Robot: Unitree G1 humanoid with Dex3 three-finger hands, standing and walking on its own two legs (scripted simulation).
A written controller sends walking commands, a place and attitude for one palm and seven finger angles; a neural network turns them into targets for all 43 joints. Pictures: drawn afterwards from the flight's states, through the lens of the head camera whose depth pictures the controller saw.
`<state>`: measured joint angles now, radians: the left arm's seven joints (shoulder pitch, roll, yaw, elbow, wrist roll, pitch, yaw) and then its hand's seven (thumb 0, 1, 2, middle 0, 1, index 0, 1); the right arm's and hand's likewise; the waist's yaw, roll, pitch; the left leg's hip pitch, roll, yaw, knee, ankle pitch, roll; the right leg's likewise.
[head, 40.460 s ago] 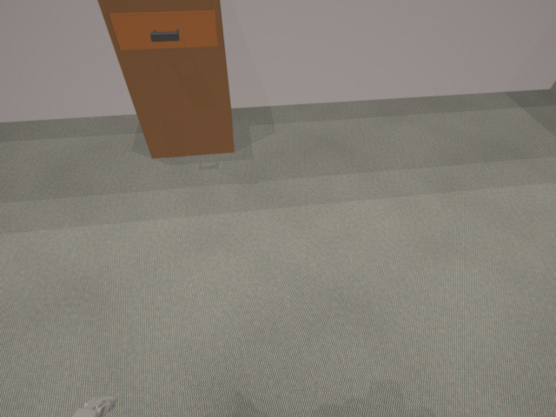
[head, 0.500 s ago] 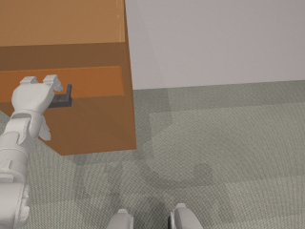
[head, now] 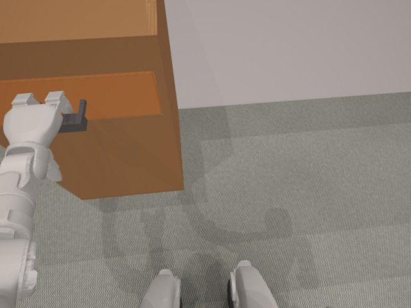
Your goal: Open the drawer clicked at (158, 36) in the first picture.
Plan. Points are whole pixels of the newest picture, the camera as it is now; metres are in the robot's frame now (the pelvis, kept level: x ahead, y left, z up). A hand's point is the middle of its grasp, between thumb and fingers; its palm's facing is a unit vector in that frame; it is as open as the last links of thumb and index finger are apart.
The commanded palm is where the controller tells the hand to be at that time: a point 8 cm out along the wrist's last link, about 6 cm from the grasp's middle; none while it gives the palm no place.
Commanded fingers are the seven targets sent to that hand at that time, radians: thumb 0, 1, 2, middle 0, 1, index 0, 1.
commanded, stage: lower the fingers behind the handle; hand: left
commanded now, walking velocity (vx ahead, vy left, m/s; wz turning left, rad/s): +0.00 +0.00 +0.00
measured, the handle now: (59, 114) +0.51 +0.32 +0.00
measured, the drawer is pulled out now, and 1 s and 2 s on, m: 0.00 0.00 0.00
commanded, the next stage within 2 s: lift the hand off the handle in 0.50 s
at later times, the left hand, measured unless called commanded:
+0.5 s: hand (50, 137) +0.44 +0.32 +0.00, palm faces -0.05 +0.03 -1.00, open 13.9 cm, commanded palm +0.42 +0.32 +0.03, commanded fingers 0.00 -0.50 0.30 -0.30 -1.20 -0.30 -1.20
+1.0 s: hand (50, 128) +0.46 +0.32 +0.01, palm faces -0.06 +0.04 -1.00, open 13.8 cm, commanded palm +0.44 +0.32 +0.04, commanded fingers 0.00 -0.50 0.30 -0.30 -1.20 -0.30 -1.20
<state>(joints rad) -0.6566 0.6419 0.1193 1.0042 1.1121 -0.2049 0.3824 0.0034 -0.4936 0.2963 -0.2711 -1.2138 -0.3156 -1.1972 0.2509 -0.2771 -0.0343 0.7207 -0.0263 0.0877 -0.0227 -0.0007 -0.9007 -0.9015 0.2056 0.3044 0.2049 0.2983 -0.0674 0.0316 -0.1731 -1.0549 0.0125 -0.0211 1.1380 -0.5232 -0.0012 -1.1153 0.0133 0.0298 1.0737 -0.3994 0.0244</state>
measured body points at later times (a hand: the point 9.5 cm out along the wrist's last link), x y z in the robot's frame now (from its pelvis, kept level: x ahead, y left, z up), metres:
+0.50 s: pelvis -0.03 +0.00 -0.02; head +0.12 +0.00 +0.41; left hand +0.44 +0.31 +0.06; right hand +0.03 -0.28 -0.15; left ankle +0.00 +0.12 -0.65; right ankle +0.05 -0.14 -0.65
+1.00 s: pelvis -0.03 +0.00 -0.02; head +0.12 +0.01 +0.40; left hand +0.46 +0.31 +0.06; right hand +0.02 -0.28 -0.15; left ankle +0.00 +0.12 -0.65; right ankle +0.05 -0.14 -0.65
